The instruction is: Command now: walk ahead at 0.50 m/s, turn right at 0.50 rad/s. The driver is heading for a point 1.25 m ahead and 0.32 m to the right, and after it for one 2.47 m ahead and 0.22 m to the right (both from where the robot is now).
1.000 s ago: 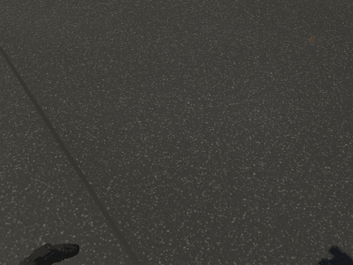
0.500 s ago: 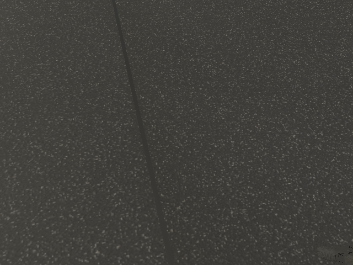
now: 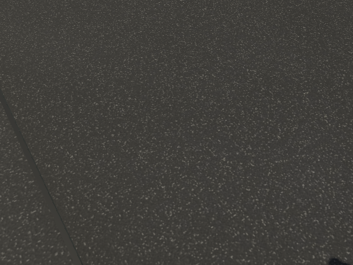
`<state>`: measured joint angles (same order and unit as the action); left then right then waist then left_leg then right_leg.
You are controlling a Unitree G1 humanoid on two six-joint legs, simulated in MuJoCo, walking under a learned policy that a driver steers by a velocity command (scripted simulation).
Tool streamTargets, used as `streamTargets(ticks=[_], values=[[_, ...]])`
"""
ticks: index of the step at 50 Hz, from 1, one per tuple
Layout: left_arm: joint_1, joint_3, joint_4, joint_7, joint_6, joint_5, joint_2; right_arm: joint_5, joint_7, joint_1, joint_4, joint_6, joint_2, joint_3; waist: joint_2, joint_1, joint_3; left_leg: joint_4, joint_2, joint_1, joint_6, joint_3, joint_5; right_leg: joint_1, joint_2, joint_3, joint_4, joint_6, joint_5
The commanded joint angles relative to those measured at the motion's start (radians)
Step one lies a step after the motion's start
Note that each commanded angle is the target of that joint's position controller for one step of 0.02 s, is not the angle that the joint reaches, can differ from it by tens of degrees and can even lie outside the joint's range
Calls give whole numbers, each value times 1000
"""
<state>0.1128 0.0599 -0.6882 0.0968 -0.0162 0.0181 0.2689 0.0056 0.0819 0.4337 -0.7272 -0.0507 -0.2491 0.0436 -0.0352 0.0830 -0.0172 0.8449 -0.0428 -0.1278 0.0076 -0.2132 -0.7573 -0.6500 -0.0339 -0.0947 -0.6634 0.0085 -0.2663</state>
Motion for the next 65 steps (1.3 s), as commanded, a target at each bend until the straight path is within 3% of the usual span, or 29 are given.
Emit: streamTargets(ticks=[1, 3, 5, 6, 7, 8, 10, 13, 15, 17, 19, 21, 23, 25, 26, 27, 28, 30, 34, 38, 47, 49, 51, 52, 53, 54, 55, 58, 65], values=[[-150, -1, 96, 20, -11, 14, 32, -14, 5, 45, 38, 15, -152, 42, 87, 62, 136, -113, -243, -12, -102, 154, 704, -39, -12, 73, 126, 3, 12], [-52, 19, 55, 7, -11, 4, 63, -17, -7, 58, 22, 15, -174, 47, 75, 22, 95, 42, -237, -17, -79, 119, 916, 146, 24, 131, 176, 32, 69], [235, 72, -33, -32, -12, 1, 146, -22, -28, 23, -11, -12, -185, 49, 42, -163, -63, 503, -156, -201, -25, 50, 1039, 645, 70, 181, 285, 124, -118], [329, 80, -74, -45, -18, -18, 243, 0, -41, 86, -10, -38, -84, 32, -210, -173, -98, 1028, -15, -634, 56, 36, 12, 1020, -79, 6, 105, 248, -597], [438, 69, -67, -42, -34, -34, 277, -24, -63, 164, 17, -73, -86, -7, -237, -194, -417, 1294, 3, -820, 90, 235, -126, 1365, -280, -287, -144, 455, -796], [519, 74, -78, -47, -32, -8, 248, -55, -70, 31, 91, -92, -152, -2, -111, -288, -558, 1217, 13, -924, 108, 316, -25, 1419, -327, -460, 29, 525, -397], [358, 63, -78, -85, -8, 16, 214, -57, -41, -161, 155, -93, -107, -19, 40, -205, -354, 1069, -42, -1034, 85, 262, 160, 1145, -300, -585, 274, 424, 314], [144, 25, -33, -90, -35, -3, 134, -1, -37, -126, 145, -67, -90, -11, 79, -43, -101, 924, -101, -866, 53, 350, 219, 554, -296, -526, 305, 392, 218], [45, 16, 5, -99, -50, 1, 123, -8, -47, -216, 177, -68, -123, -3, 69, 4, 99, 395, -141, -746, 43, 321, 422, 218, -142, -306, 428, 293, 324], [49, 33, 11, -121, -52, -14, 161, 47, -57, -288, 167, -80, -78, -7, 13, -50, 45, -5, -34, -310, 68, 208, 847, -7, 35, -100, 432, 227, 282], [149, 41, -31, -125, -53, 4, 185, -9, -67, -291, 167, -74, -70, -1, -76, -68, -10, -152, 0, -202, 85, 259, 945, 121, -32, -160, 458, 218, 356], [192, 43, -44, -124, -45, 20, 155, -39, -66, -306, 164, -60, -116, 18, -65, -79, 17, -289, -1, -253, 80, 293, 888, 302, -69, -235, 396, 180, 476], [246, 45, -47, -121, -22, 9, 133, -27, -69, -299, 156, -57, -137, 39, -60, -85, 15, -304, 11, -221, 54, 278, 750, 375, -75, -286, 288, 145, 545], [262, 25, -30, -115, -9, -12, 68, -13, -75, -158, 135, -65, -165, 62, -50, -9, -50, -290, -48, -14, -2, 307, 650, 325, 1, -240, 40, 88, 580], [390, -2, -18, -103, -17, -32, -26, 5, -79, -46, 121, -66, -230, 74, 191, -29, -194, -300, -240, 257, -78, 540, 594, 150, 100, -138, -300, 39, 814], [433, -2, 11, -105, -27, 22, -10, 5, -94, 83, 53, -59, -291, 99, 484, -30, -278, -536, -413, 369, -211, 1071, 147, -104, 128, -69, -622, 12, 866], [361, 20, 1, -112, -24, 23, 87, -4, -100, 30, 75, -63, -218, 81, 301, -5, -156, -597, -375, 281, -192, 1066, -30, -185, 77, -102, -748, 8, 776], [190, 37, 43, -118, -5, -1, 126, 6, -96, -135, 83, -57, -138, 53, 144, -29, 6, -585, -281, 32, -153, 713, 255, -151, 4, -54, -705, 10, 612], [184, 47, 61, -110, 17, 0, 89, 4, -81, -196, 47, -68, -103, 49, 170, -78, 2, -643, -215, -64, -155, 440, 506, -36, -44, -34, -556, -3, 525], [104, 35, 93, -109, 21, -4, 45, 5, -69, -128, -16, -66, -137, 63, 96, -60, 17, -675, -255, 15, -194, 352, 644, -113, -40, -57, -386, -14, 441], [-123, 14, 155, -57, -20, -2, 26, -37, -72, -57, -122, -31, -197, 75, 112, -7, 103, -651, -241, 94, -169, 182, 789, 22, -17, 101, 30, 27, 360], [-96, 26, 159, -53, -24, -2, 54, -46, -76, -65, -140, -21, -223, 80, 136, -44, 79, -568, -252, 125, -158, 170, 1007, 123, 18, 136, 85, 67, 436], [162, 70, 77, -64, -24, -11, 128, -49, -74, -76, -155, -17, -204, 68, 122, -182, -76, -259, -186, 38, -111, 87, 1250, 523, 82, 179, 158, 125, 361], [346, 96, 44, -82, -17, -14, 213, -17, -73, -84, -130, -22, -150, 43, -7, -252, -217, 82, -135, -210, -63, 62, 926, 846, -112, -76, 131, 192, 330], [337, 95, 42, -81, -25, -14, 291, -8, -86, 1, -105, -47, -48, 6, -236, -161, -330, 389, 47, -535, -17, 175, 181, 1045, -347, -589, 284, 354, 523], [345, 73, 37, -76, -33, -12, 199, -40, -94, -78, -118, -68, -150, 33, -129, -211, -314, 483, 14, -640, -30, 305, 179, 1020, -338, -612, 348, 339, 587], [282, 57, 30, -74, -40, -10, 162, -55, -97, -165, -82, -77, -174, 40, -121, -193, -170, 471, -29, -701, -44, 282, 272, 907, -299, -449, 354, 296, 502], [128, 33, 36, -72, -56, -26, 69, -26, -93, -171, -112, -53, -140, 40, -47, -92, -43, 333, -117, -550, -37, 295, 473, 595, -205, -181, 435, 230, 290], [153, 41, -40, -94, -92, -35, 94, -29, -92, -256, -87, -11, -82, 32, -13, -80, 44, 54, -69, -593, -4, 338, 765, 536, -182, 78, 533, 187, 161]])
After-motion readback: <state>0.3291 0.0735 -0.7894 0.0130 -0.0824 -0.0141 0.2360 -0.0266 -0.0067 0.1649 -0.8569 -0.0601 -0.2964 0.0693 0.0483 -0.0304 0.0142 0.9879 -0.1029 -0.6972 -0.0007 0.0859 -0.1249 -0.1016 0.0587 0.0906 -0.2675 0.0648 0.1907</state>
